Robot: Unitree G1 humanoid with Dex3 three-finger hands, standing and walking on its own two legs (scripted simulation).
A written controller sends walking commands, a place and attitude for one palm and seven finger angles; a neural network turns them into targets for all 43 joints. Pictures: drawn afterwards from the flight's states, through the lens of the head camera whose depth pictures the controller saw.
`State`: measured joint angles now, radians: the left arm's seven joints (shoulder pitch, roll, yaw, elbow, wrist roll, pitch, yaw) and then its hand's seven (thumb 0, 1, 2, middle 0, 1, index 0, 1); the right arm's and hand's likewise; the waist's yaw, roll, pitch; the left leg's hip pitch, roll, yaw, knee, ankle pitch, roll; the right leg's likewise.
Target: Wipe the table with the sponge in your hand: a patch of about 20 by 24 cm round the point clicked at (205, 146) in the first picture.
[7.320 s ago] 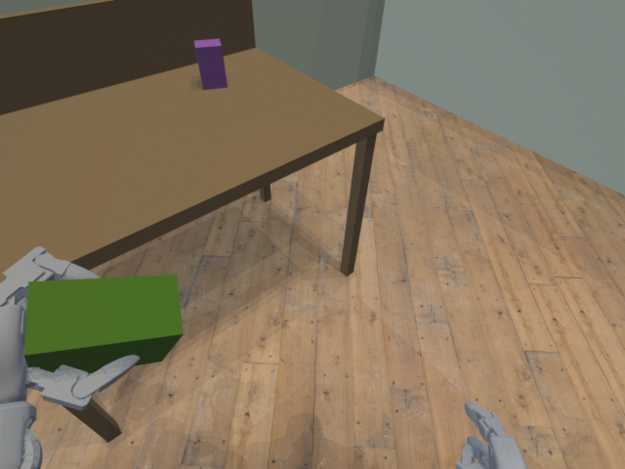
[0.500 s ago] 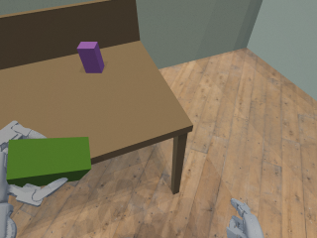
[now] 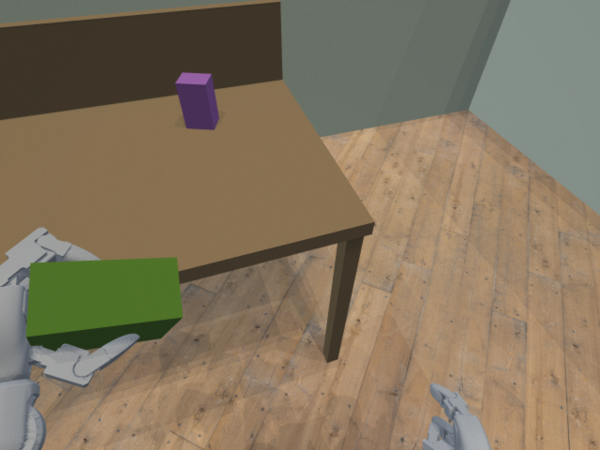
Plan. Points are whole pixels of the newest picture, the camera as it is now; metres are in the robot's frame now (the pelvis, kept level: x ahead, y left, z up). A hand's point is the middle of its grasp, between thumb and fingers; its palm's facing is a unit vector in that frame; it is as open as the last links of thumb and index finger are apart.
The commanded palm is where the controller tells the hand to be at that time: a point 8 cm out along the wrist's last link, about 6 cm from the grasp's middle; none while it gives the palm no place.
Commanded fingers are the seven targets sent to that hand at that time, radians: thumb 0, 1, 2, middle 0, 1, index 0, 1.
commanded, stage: come to a stop and stand still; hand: left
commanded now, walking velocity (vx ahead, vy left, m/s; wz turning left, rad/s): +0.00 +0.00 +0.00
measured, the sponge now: (128, 305) +0.22 +0.20 +0.15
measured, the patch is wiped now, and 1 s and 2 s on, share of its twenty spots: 0.00 0.00 0.00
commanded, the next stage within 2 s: look again from close up in 0.22 s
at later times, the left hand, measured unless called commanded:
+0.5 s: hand (37, 278) +0.23 +0.28 +0.18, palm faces +0.42 -0.84 -0.35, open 10.2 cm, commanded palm +0.16 +0.29 +0.18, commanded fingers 0.00 0.10 1.30 -1.20 -1.60 -1.20 -1.60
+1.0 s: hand (64, 244) +0.29 +0.29 +0.16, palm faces +0.40 -0.85 -0.34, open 10.2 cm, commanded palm +0.23 +0.32 +0.18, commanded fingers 0.00 0.10 1.30 -1.20 -1.60 -1.20 -1.60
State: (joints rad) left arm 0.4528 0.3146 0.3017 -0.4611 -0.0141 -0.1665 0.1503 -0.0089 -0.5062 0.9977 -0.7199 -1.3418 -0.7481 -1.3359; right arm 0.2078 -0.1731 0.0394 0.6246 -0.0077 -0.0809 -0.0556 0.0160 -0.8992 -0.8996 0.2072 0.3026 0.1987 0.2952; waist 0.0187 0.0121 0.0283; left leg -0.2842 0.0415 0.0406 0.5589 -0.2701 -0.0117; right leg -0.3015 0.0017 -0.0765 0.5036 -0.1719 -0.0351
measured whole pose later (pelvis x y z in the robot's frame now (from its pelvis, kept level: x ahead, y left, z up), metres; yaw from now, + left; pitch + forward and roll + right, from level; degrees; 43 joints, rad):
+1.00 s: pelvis +0.07 +0.04 +0.00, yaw -1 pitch -1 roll -1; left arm 0.37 0.34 0.36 -0.41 -0.01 -0.24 0.09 -0.01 -0.51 1.00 -0.72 -1.34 -0.75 -1.34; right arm 0.22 -0.19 0.03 0.58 -0.01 -0.15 -0.01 0.02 -0.90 -0.90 0.21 0.30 0.20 0.30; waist 0.03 -0.03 0.01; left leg -0.22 -0.05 0.00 0.59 -0.36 0.06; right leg -0.26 -0.02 0.00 0.57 -0.30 0.02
